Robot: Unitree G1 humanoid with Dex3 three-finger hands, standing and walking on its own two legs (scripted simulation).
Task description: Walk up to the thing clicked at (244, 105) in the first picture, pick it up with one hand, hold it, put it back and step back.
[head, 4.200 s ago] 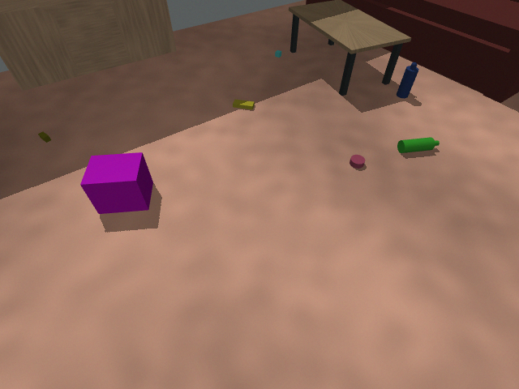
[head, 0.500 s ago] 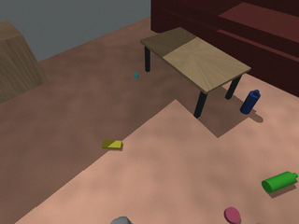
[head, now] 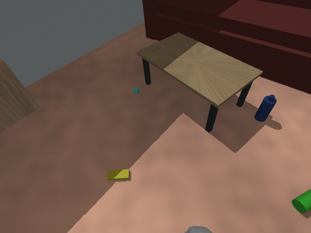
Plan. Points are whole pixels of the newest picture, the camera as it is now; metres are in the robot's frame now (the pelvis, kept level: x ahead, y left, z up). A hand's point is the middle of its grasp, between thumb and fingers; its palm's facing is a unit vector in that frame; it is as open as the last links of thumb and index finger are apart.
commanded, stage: walk up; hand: left
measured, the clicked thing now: (118, 174) +0.60 +0.29 -0.74
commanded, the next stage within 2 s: none
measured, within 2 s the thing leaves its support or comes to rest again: neither
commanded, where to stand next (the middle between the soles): +0.21 +0.06 m, yaw -1 degrees
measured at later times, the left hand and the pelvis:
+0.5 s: hand out of the picture +0.15 +0.36 -0.16, palm faces -0.04 -0.93 -0.37, open 7.4 cm; pelvis +0.10 +0.09 +0.00, yaw +0 degrees
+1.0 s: hand (49, 221) +0.21 +0.34 -0.14, palm faces -0.09 -0.92 -0.37, open 7.4 cm; pelvis +0.13 +0.08 +0.01, yaw -4 degrees
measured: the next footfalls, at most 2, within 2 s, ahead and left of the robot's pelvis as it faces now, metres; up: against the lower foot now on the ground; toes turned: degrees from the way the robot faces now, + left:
left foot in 0.40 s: +0.21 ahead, +0.20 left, +0.00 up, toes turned -1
right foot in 0.82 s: +0.18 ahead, -0.05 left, +0.00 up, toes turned -4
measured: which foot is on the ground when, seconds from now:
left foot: down 0.00-0.00, up 0.02-0.38, down 0.40-1.00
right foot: down 0.00-0.42, up 0.44-0.80, down 0.82-1.00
